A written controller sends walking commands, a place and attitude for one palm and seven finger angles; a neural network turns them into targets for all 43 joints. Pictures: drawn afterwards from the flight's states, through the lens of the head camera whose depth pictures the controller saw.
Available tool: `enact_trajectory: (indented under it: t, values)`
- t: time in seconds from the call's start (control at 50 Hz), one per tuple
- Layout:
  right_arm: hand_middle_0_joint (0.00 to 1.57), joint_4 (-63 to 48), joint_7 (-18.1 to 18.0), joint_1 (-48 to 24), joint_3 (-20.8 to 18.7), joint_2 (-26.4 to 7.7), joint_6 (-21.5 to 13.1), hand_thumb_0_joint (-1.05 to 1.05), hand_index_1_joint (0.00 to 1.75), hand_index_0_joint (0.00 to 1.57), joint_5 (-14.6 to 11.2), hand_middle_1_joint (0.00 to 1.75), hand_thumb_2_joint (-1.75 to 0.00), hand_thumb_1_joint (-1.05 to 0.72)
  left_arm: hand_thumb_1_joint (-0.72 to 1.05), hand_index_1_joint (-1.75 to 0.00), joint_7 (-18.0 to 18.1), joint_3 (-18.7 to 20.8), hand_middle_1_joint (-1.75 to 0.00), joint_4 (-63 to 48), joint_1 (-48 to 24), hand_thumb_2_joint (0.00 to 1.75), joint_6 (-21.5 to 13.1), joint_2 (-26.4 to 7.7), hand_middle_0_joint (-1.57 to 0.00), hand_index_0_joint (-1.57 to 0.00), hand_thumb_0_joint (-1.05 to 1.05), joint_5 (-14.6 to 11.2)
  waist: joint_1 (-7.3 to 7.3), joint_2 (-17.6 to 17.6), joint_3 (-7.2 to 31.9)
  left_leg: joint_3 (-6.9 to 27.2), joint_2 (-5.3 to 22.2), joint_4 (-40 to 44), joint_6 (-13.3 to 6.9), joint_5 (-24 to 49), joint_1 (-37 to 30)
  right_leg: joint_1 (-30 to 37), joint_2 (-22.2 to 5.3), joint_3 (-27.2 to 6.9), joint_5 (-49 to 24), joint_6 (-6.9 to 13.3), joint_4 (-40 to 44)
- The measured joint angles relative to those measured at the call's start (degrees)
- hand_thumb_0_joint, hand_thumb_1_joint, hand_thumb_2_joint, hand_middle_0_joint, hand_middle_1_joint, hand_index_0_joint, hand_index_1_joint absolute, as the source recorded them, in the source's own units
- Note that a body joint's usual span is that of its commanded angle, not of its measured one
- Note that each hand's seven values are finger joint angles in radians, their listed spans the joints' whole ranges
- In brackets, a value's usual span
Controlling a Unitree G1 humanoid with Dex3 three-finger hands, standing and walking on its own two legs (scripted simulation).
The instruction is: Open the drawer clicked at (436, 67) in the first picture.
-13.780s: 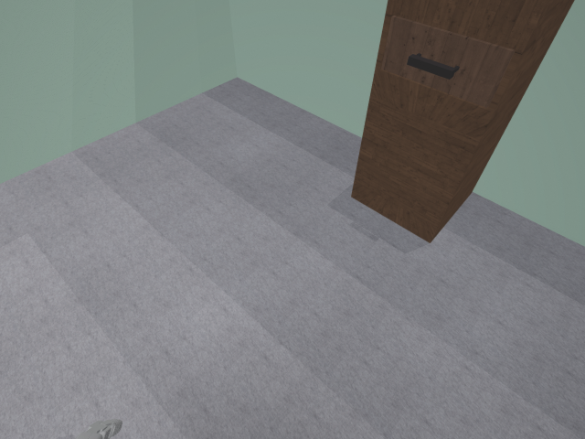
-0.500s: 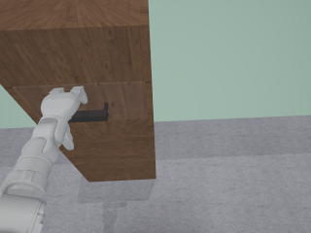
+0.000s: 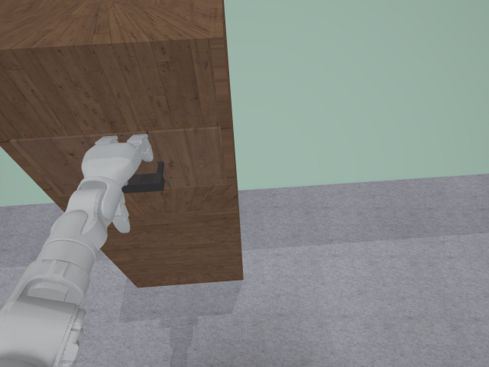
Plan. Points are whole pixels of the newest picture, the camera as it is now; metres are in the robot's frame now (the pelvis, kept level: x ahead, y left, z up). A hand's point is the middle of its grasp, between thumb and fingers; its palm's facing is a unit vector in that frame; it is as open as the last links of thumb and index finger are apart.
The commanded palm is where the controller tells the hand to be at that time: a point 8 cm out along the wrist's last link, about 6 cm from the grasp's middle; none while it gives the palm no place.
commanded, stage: move the hooked fingers above the handle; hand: left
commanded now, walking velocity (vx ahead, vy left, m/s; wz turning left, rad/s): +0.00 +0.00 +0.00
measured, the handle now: (127, 176) +0.48 +0.25 +0.00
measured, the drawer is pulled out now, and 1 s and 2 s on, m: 0.00 0.00 0.00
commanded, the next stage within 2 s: none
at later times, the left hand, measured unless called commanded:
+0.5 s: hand (123, 189) +0.40 +0.22 +0.06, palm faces -0.09 -0.06 -0.99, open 13.8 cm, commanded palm +0.39 +0.24 +0.12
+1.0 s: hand (141, 183) +0.42 +0.20 +0.05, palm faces -0.07 -0.10 -0.99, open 13.8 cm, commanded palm +0.41 +0.25 +0.12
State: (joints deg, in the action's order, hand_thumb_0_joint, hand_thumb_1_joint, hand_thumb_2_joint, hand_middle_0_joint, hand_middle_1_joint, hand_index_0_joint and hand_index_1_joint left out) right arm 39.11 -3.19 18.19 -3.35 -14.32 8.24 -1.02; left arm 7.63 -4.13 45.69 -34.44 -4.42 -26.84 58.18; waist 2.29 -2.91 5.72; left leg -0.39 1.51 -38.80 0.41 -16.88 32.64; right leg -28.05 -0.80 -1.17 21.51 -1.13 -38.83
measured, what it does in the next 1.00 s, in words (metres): stands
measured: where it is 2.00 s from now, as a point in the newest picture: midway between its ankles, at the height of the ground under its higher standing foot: outside the picture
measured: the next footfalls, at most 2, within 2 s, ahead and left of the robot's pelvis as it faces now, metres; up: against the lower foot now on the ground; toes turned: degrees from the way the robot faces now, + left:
none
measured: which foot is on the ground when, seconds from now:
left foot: down 0.00-1.00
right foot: down 0.00-1.00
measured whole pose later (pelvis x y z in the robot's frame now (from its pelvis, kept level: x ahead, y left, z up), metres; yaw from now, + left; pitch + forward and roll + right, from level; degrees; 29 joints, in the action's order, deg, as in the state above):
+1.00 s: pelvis +0.00 +0.00 +0.00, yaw +1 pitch +11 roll -1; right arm 39.6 -3.9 16.4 -3.9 -14.6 7.4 -0.5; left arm 7.1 -4.6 38.2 -32.1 -11.7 -25.9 57.5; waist 2.2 -2.2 4.8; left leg 0.2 1.2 -40.7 0.2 -17.8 33.8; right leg -28.5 -1.1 -0.6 22.3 -1.3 -40.0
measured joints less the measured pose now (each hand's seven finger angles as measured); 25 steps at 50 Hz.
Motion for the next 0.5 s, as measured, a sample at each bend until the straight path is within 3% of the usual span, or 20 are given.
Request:
enact_trajectory:
  t: [0.1, 0.22, 0.3, 0.36, 0.44, 0.5]
  values:
    - [0.2, 0.02, 0.07, -0.3, -0.7, -0.18, -0.24, 0.01, 0.3, 0.2, 0.35, 0.3, -0.89, -0.91, -0.49, -1.2, 3.8, 3.17, -1.21, -2.55, 1.16, 0.3, -3.57, 0.01, -0.34, -0.32, 0.0, 1.79, 0.4, 0.21, 0.15, -0.27, 0.42, -0.86, 0.28, -0.5, 1.0, -1.26, 0.4, -0.33, 0.4, 0.28, -1.0]
    - [0.2, 0.48, 0.44, -1.28, -0.59, -0.5, -0.04, 0.01, 0.3, 0.2, -0.05, 0.3, -0.89, -0.91, -0.49, -1.21, 7.13, 5.53, -1.22, -0.59, 2.44, 0.3, 1.29, -1.27, -0.36, -0.33, 0.01, 2.21, 0.08, -0.35, 0.42, -0.75, 0.78, -0.15, 0.53, -0.37, 0.67, -1.41, 0.73, -0.83, 0.31, 0.47, -0.82]
    - [0.2, 0.59, 0.28, -1.25, -0.72, -0.55, -0.04, 0.01, 0.3, 0.2, -0.54, 0.3, -0.89, -0.91, -0.49, -1.21, 4.74, 5.19, -1.21, -0.95, 3.6, 0.3, 4.59, -2.85, -0.35, -0.33, 0.0, 0.87, -0.51, -0.72, 0.91, -0.34, 0.76, 0.99, 0.59, -0.01, -0.56, 0.04, 0.75, -0.38, 0.03, 0.62, 0.45]
    - [0.2, 0.49, 0.01, -1.13, -0.89, -0.76, -0.17, 0.01, 0.3, 0.2, -0.76, 0.3, -0.89, -0.91, -0.49, -1.2, 1.38, 2.54, -1.21, -2.67, 4.23, 0.3, 5.27, -3.18, -0.33, -0.32, 0.0, -1.28, -1.08, -0.74, 0.91, 0.35, 0.52, 1.59, 0.56, 0.09, -1.9, 1.86, 0.55, 0.35, 0.03, 0.64, 1.39]
    - [0.2, -0.05, -0.2, -1.94, -0.92, -1.11, -0.22, 0.01, 0.3, 0.2, -0.38, 0.3, -0.89, -0.91, -0.49, -1.2, -2.24, -0.65, -1.2, -6.07, 4.99, 0.3, 2.4, -1.76, -0.33, -0.32, 0.0, -2.39, -1.63, -0.28, 0.42, 0.99, 0.15, 1.67, 0.58, 0.09, -3.0, 3.36, 0.23, 1.03, 0.19, 0.63, 1.71]
    - [0.2, -0.67, -0.17, -3.2, -0.95, -1.15, -0.31, 0.01, 0.3, 0.2, -0.1, 0.3, -0.89, -0.91, -0.49, -1.2, -2.16, -1.18, -1.2, -7.84, 5.44, 0.3, -1.25, -0.01, -0.32, -0.32, 0.0, -1.68, -1.66, 0.09, 0.08, 1.04, 0.04, 1.14, 0.58, -0.04, -2.8, 3.18, 0.12, 1.07, 0.36, 0.59, 1.16]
